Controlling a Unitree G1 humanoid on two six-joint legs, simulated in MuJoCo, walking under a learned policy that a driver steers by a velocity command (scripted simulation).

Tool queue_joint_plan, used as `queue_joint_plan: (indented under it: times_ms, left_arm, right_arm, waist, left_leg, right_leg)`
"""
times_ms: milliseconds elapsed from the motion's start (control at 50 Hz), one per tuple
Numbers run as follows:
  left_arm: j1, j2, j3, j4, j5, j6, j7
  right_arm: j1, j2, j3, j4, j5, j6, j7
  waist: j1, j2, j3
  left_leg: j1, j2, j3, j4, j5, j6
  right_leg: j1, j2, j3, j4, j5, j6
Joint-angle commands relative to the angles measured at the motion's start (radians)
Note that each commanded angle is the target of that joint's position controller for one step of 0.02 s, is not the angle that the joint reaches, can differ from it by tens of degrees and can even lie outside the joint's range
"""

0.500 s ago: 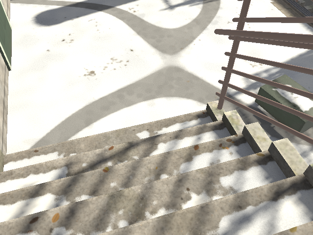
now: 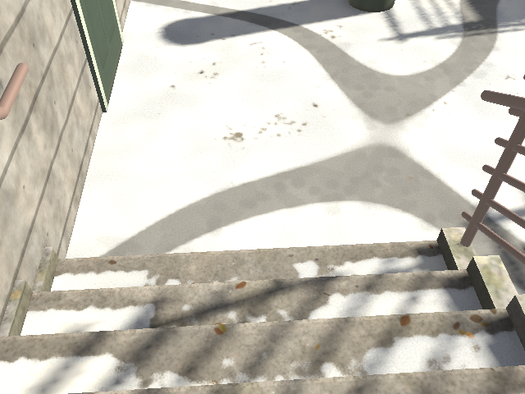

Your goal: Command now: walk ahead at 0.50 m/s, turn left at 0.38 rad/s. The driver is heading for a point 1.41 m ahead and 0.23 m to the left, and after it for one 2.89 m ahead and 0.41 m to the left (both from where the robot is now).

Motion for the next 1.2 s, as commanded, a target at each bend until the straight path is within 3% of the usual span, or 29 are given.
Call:
queue_joint_plan:
  times_ms: [20,80,180,220,260,280,320,340,380,400,420,460,520,560,620,660,680,700,720,740,760,800,860,920,1000,1080,1140,1180,1200]
  left_arm:
    - [-0.046,0.013,-0.028,-0.045,0.027,-0.009,-0.007]
    - [-0.008,0.046,-0.038,-0.026,0.017,-0.019,0.002]
    - [0.170,0.063,-0.006,0.047,-0.010,0.032,0.041]
    - [0.063,0.116,0.013,0.022,0.012,0.048,0.006]
    - [0.048,0.136,0.024,0.039,0.037,0.056,-0.064]
    - [0.163,0.004,0.003,0.015,0.009,0.061,-0.112]
    - [-0.336,0.101,0.042,-0.251,-0.070,-0.004,-0.068]
    - [-0.386,0.089,0.038,-0.297,-0.067,-0.012,-0.033]
    - [-0.263,0.048,0.030,-0.244,-0.022,-0.003,0.017]
    - [-0.218,0.014,0.029,-0.207,-0.013,0.009,0.023]
    - [-0.211,0.001,0.028,-0.211,-0.009,0.029,0.017]
    - [-0.117,-0.012,0.004,-0.211,-0.008,0.031,-0.012]
    - [-0.336,0.055,-0.006,-0.270,-0.011,0.031,-0.013]
    - [-0.346,0.075,-0.002,-0.306,-0.035,0.049,-0.008]
    - [-0.329,0.130,0.017,-0.296,-0.013,0.058,-0.038]
    - [-0.086,0.254,0.083,-0.176,-0.050,0.037,-0.030]
    - [0.153,0.331,0.124,-0.112,-0.033,0.024,-0.035]
    - [0.165,0.408,0.130,-0.110,-0.026,0.028,-0.062]
    - [0.182,0.225,0.108,-0.098,-0.145,0.060,-0.043]
    - [0.137,0.236,0.107,-0.099,-0.174,0.067,-0.012]
    - [0.068,0.158,0.048,-0.103,0.000,0.032,-0.056]
    - [-0.028,0.013,0.010,-0.081,0.047,0.024,-0.059]
    - [-0.050,0.030,0.000,-0.075,-0.051,-0.043,-0.016]
    - [-0.035,0.138,0.009,-0.068,-0.011,-0.036,-0.026]
    - [0.362,-0.041,-0.022,0.076,-0.039,-0.040,0.051]
    - [0.111,0.047,-0.016,-0.040,-0.003,-0.009,-0.020]
    - [0.143,0.083,0.011,-0.047,-0.036,-0.015,-0.007]
    - [0.106,0.103,0.017,-0.039,-0.047,0.009,-0.041]
    - [0.080,0.076,0.008,-0.080,-0.017,0.012,-0.081]
  right_arm:
    - [0.080,0.008,0.021,-0.015,0.008,0.020,0.011]
    - [-0.054,-0.063,0.007,-0.086,0.001,0.027,0.009]
    - [-0.215,-0.023,0.022,-0.069,0.003,0.023,-0.004]
    - [0.019,-0.045,-0.001,0.014,0.003,0.015,-0.015]
    - [0.555,-0.226,-0.101,0.184,-0.011,0.008,-0.030]
    - [0.680,-0.294,-0.110,0.227,0.007,0.021,-0.031]
    - [0.633,-0.214,-0.106,0.229,0.005,-0.012,-0.048]
    - [0.466,-0.089,-0.065,0.177,0.033,-0.006,-0.043]
    - [0.206,0.045,-0.001,0.082,0.000,-0.016,-0.035]
    - [0.158,0.034,0.003,0.045,0.026,-0.027,-0.034]
    - [0.199,-0.008,-0.003,0.057,0.045,-0.030,-0.032]
    - [0.232,-0.043,0.005,0.043,0.008,-0.042,-0.027]
    - [0.333,0.022,0.024,0.036,0.011,-0.061,-0.080]
    - [0.323,-0.072,0.018,0.005,-0.010,-0.042,-0.068]
    - [0.388,-0.071,0.019,0.003,0.009,-0.015,-0.048]
    - [0.381,-0.148,0.002,0.027,0.016,0.016,-0.013]
    - [0.479,-0.098,0.007,0.082,-0.021,0.015,0.036]
    - [0.718,0.038,0.004,0.097,0.025,0.008,0.051]
    - [0.463,-0.109,-0.042,0.003,0.128,0.045,-0.090]
    - [0.289,-0.057,-0.027,-0.066,0.107,0.059,-0.137]
    - [0.228,0.018,0.032,-0.109,0.017,0.032,-0.077]
    - [0.255,0.051,0.042,-0.095,0.014,0.012,-0.053]
    - [0.180,-0.024,0.025,-0.043,-0.009,0.022,-0.012]
    - [0.121,-0.011,0.046,-0.067,-0.018,0.027,0.001]
    - [-0.165,-0.008,0.064,-0.120,-0.025,0.024,-0.022]
    - [-0.185,0.015,0.070,-0.206,-0.009,0.039,-0.006]
    - [-0.132,-0.046,0.041,-0.213,0.011,0.035,-0.028]
    - [0.163,-0.090,0.011,-0.102,0.024,0.020,-0.050]
    - [0.518,-0.154,-0.033,-0.006,0.031,0.001,-0.053]
  waist:
    - [-0.075,-0.087,0.096]
    - [-0.057,-0.060,0.182]
    - [0.075,-0.056,0.223]
    - [-0.041,-0.045,0.163]
    - [-0.264,0.118,0.004]
    - [-0.207,0.213,-0.350]
    - [-0.306,0.063,-0.143]
    - [-0.219,-0.099,-0.058]
    - [-0.042,-0.157,0.138]
    - [-0.025,-0.112,0.182]
    - [-0.020,-0.018,0.146]
    - [0.017,-0.018,0.074]
    - [-0.130,-0.099,0.055]
    - [-0.078,-0.042,0.084]
    - [-0.077,-0.026,0.131]
    - [0.020,-0.080,0.097]
    - [0.091,-0.192,-0.084]
    - [-0.053,-0.400,-0.271]
    - [0.006,-0.109,-0.214]
    - [0.011,-0.195,-0.123]
    - [0.009,-0.157,0.069]
    - [-0.098,-0.014,0.175]
    - [-0.041,-0.109,0.117]
    - [-0.088,-0.066,0.024]
    - [0.133,-0.083,0.095]
    - [0.020,-0.120,0.096]
    - [0.036,-0.120,0.153]
    - [-0.089,-0.041,0.084]
    - [-0.202,-0.028,-0.119]
  left_leg:
    - [0.313,0.000,0.029,-0.073,0.291,0.000]
    - [0.224,0.000,0.031,-0.121,0.101,0.010]
    - [0.200,-0.006,0.125,-0.446,-0.050,-0.014]
    - [0.556,-0.052,0.181,-0.467,-0.074,0.000]
    - [1.206,-0.030,0.188,-0.445,0.309,0.131]
    - [1.639,0.173,-0.068,-0.160,0.752,0.336]
    - [1.462,0.194,-0.224,-0.296,0.296,0.350]
    - [1.234,0.216,-0.268,-0.376,-0.176,0.300]
    - [0.561,0.190,-0.205,-0.457,-0.269,0.275]
    - [0.293,0.135,-0.139,-0.517,-0.236,0.295]
    - [0.219,0.072,-0.128,-0.504,-0.313,0.295]
    - [-0.027,-0.012,-0.071,-0.314,-0.336,0.239]
    - [0.166,-0.095,-0.081,-0.078,-0.696,0.131]
    - [-0.039,-0.096,-0.150,-0.051,-0.840,0.140]
    - [0.133,-0.043,-0.264,0.112,-0.853,0.137]
    - [0.245,-0.056,-0.233,0.373,-0.644,0.079]
    - [0.114,-0.136,-0.183,0.796,-0.579,-0.021]
    - [-0.229,-0.271,0.003,1.298,-1.121,-0.087]
    - [-0.436,-0.195,0.127,1.380,-1.166,-0.041]
    - [-0.586,-0.153,0.155,1.345,-1.074,-0.043]
    - [-0.622,-0.081,-0.045,1.227,-0.768,-0.034]
    - [-0.464,0.032,-0.089,0.875,-0.438,0.001]
    - [-0.097,0.010,0.041,0.325,-0.097,-0.032]
    - [0.132,-0.045,0.105,0.382,-0.119,-0.082]
    - [-0.581,0.001,-0.050,-0.148,0.065,-0.119]
    - [0.443,-0.060,0.138,-0.128,0.165,-0.062]
    - [0.480,-0.110,0.128,-0.406,-0.164,-0.051]
    - [0.756,-0.061,0.130,-0.740,0.074,0.007]
    - [1.276,0.058,0.097,-0.471,0.244,0.117]
  right_leg:
    - [-0.371,-0.242,0.104,-0.111,0.341,-0.123]
    - [-0.229,-0.316,0.168,-0.043,0.316,-0.106]
    - [0.074,-0.334,0.195,0.118,0.392,-0.086]
    - [-0.070,-0.324,0.135,0.324,0.507,-0.076]
    - [-0.400,-0.183,0.037,0.959,0.318,0.041]
    - [-0.598,-0.091,0.075,1.340,-0.353,0.106]
    - [-0.952,-0.078,0.172,1.307,-0.377,0.108]
    - [-0.957,-0.152,0.244,1.057,-0.241,0.067]
    - [-0.630,-0.267,0.359,0.634,0.109,-0.011]
    - [-0.432,-0.249,0.299,0.432,0.280,-0.006]
    - [-0.333,-0.198,0.235,0.406,0.301,0.011]
    - [-0.087,-0.133,0.166,0.483,0.526,0.031]
    - [-0.260,-0.189,0.288,-0.048,1.037,0.076]
    - [0.005,-0.127,0.190,-0.029,0.913,0.106]
    - [0.014,-0.136,0.188,-0.182,0.759,0.075]
    - [0.212,-0.133,0.120,-0.376,0.748,0.010]
    - [0.530,-0.240,0.238,-0.192,0.980,-0.155]
    - [0.827,-0.393,0.421,0.098,1.562,-0.334]
    - [0.743,-0.542,0.576,0.016,1.318,-0.256]
    - [0.635,-0.583,0.747,-0.151,0.789,-0.321]
    - [0.354,-0.427,0.753,-0.188,0.309,-0.268]
    - [-0.045,-0.370,0.650,-0.228,0.440,-0.234]
    - [-0.402,-0.188,0.478,-0.271,0.167,-0.252]
    - [-0.501,-0.152,0.476,-0.114,0.459,-0.244]
    - [0.298,-0.171,0.705,0.151,0.302,-0.233]
    - [-0.626,-0.052,0.569,0.083,0.047,-0.190]
    - [-0.336,-0.048,0.645,0.243,0.193,-0.160]
    - [-0.211,0.023,0.577,0.611,0.427,-0.108]
    - [-0.478,0.032,0.513,0.895,0.491,-0.050]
